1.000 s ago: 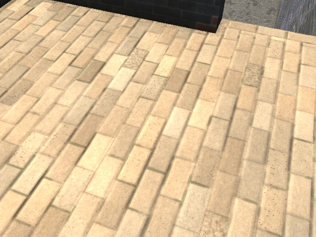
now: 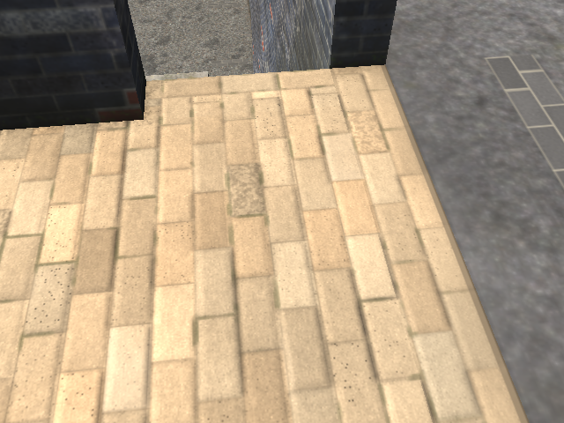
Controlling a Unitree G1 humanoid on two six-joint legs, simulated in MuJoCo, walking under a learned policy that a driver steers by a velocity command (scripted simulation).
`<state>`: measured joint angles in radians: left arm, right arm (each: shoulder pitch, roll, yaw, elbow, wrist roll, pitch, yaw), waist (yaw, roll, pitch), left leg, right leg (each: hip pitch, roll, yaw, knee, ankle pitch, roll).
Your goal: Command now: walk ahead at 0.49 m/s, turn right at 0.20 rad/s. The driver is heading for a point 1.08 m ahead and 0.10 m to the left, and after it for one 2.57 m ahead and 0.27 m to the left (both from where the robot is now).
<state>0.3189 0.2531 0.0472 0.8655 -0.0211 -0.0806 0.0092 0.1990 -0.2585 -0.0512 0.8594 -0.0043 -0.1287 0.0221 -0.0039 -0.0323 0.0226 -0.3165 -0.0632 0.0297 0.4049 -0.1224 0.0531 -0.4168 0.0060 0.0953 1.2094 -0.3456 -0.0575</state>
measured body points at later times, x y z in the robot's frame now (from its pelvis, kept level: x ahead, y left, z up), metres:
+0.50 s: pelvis +0.26 -0.07 +0.00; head +0.29 -0.09 +0.45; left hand +0.41 +0.18 -0.09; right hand +0.30 -0.34 -0.14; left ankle +0.19 +0.08 -0.65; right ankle +0.31 -0.16 -0.74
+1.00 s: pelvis +0.35 -0.04 +0.00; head +0.39 +0.00 +0.44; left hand +0.41 +0.27 -0.13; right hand +0.58 -0.26 -0.09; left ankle +0.36 +0.06 -0.74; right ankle +0.32 -0.18 -0.66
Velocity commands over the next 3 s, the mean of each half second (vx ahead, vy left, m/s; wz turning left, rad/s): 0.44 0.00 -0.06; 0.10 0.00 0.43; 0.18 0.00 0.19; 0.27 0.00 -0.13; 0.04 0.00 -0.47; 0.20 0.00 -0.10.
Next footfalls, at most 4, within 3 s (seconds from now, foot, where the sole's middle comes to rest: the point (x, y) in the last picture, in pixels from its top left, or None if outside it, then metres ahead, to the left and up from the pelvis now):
0.36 right None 0.35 -0.16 -0.77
0.90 left None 0.40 0.07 -0.77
1.34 right None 0.44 -0.16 -0.77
1.76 left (213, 362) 0.62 0.19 -0.77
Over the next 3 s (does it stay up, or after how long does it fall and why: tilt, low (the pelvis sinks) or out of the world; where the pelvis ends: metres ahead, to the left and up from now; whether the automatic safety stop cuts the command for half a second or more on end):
stays up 0.72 0.02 0.00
